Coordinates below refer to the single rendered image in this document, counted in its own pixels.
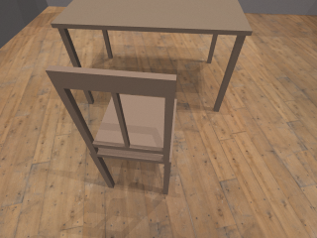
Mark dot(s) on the table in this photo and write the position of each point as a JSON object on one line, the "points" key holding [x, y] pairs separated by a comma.
{"points": [[207, 17]]}

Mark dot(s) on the chair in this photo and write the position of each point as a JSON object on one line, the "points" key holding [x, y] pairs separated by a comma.
{"points": [[134, 127]]}

